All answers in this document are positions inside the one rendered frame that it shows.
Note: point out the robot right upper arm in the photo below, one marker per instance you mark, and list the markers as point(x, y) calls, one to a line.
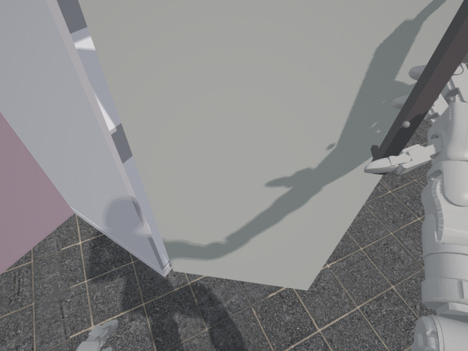
point(435, 333)

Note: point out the fridge door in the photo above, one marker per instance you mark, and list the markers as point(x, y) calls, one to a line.
point(251, 121)

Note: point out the left robot hand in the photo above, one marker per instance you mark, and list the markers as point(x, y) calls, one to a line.
point(98, 336)

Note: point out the handle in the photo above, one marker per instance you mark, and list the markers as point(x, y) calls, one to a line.
point(449, 53)

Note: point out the right robot hand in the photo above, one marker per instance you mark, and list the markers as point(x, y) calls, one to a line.
point(450, 122)

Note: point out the robot right forearm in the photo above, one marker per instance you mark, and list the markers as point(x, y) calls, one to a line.
point(445, 240)

